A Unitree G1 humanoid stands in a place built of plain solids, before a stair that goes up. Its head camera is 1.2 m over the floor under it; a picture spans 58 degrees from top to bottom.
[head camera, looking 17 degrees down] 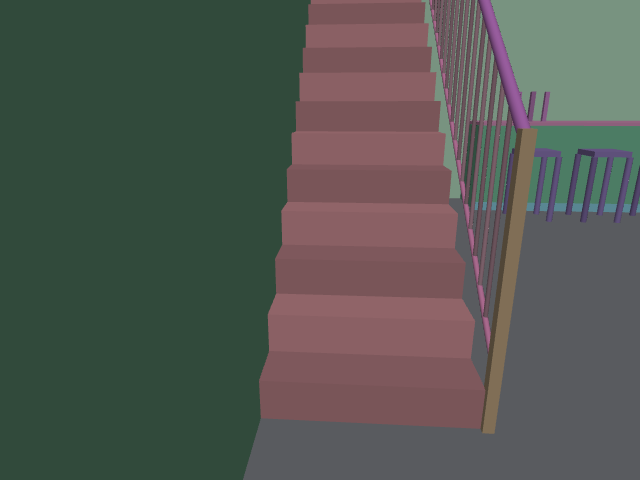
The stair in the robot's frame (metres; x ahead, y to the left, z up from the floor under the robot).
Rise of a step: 0.18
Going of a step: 0.22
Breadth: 0.87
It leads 4 degrees to the right of straight ahead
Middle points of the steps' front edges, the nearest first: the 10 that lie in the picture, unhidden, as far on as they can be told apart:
1.43 -0.20 0.18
1.65 -0.21 0.35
1.87 -0.23 0.53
2.08 -0.24 0.71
2.30 -0.26 0.88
2.52 -0.27 1.06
2.74 -0.29 1.24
2.95 -0.30 1.41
3.17 -0.32 1.59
3.39 -0.33 1.77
